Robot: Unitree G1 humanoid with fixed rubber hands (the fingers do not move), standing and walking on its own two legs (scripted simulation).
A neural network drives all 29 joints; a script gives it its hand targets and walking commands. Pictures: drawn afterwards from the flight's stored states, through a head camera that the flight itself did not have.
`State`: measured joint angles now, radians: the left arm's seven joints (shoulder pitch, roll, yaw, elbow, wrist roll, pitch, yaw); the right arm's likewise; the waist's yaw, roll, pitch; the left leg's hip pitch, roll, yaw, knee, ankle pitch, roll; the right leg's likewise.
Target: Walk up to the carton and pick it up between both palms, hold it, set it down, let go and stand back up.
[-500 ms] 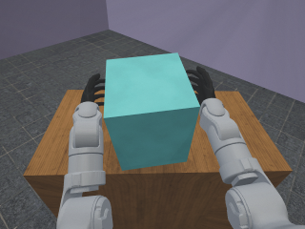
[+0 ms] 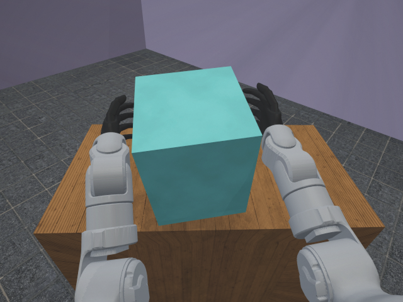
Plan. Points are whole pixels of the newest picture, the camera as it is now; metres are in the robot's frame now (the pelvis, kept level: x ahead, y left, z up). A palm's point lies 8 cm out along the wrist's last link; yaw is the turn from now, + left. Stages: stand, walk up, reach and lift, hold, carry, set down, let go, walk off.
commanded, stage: hold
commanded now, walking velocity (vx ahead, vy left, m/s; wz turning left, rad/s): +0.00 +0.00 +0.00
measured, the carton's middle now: (193, 148) +0.40 +0.01 +0.14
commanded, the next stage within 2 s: none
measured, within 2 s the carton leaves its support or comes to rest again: neither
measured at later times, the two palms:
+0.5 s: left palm (114, 136) +0.36 +0.16 +0.21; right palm (271, 123) +0.36 -0.13 +0.22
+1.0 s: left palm (113, 135) +0.36 +0.16 +0.21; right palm (271, 123) +0.36 -0.13 +0.22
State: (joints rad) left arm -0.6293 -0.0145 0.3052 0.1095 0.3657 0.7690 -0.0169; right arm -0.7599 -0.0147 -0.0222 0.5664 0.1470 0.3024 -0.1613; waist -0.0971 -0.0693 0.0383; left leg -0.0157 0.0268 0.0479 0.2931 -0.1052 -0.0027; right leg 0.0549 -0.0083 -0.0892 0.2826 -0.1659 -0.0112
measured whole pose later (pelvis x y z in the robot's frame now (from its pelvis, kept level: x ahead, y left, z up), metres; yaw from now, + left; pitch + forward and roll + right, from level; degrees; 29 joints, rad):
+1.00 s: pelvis +0.01 +0.00 +0.00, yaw +0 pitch -10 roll +0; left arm -0.60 -0.02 0.31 0.04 0.38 0.81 -0.04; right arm -0.74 -0.01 0.00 0.50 0.17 0.35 -0.17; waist -0.11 -0.07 0.04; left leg 0.01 0.03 0.04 0.29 -0.12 -0.01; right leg 0.08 0.00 -0.08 0.28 -0.17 -0.01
